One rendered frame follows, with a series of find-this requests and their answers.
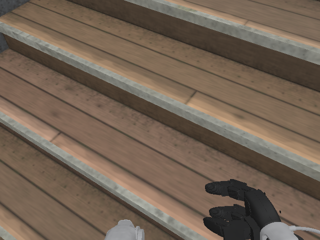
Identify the robot left thigh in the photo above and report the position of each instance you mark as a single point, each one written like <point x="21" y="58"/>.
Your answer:
<point x="125" y="232"/>

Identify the left robot shin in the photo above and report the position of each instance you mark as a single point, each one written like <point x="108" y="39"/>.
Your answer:
<point x="124" y="222"/>

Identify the robot right forearm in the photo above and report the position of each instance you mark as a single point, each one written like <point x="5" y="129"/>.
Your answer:
<point x="278" y="231"/>

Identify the robot right hand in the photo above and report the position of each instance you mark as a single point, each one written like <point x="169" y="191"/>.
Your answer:
<point x="244" y="222"/>

